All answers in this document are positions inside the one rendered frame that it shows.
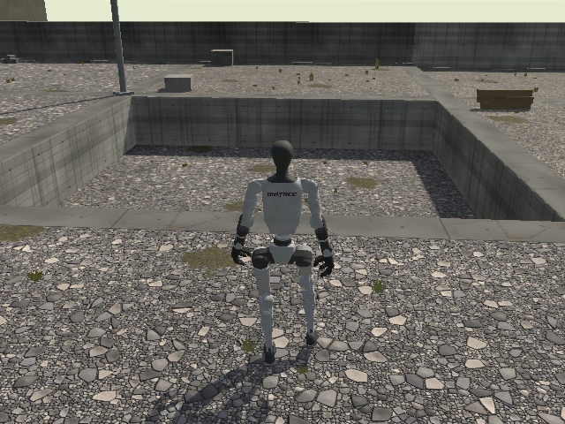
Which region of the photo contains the left robot hand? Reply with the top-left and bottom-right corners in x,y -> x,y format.
231,246 -> 252,266

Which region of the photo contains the right robot hand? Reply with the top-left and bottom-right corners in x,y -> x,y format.
313,254 -> 335,277

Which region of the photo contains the right robot forearm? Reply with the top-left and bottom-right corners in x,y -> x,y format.
315,215 -> 333,257

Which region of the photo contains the robot right upper arm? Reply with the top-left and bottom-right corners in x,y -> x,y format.
301,178 -> 324,229

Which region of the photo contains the robot left upper arm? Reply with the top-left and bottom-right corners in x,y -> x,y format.
240,178 -> 264,227

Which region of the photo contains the robot head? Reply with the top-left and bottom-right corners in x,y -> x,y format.
267,140 -> 298,183

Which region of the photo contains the left robot forearm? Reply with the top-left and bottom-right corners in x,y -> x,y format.
233,214 -> 250,250

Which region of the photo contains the robot right shin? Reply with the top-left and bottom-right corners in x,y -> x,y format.
302,274 -> 315,334

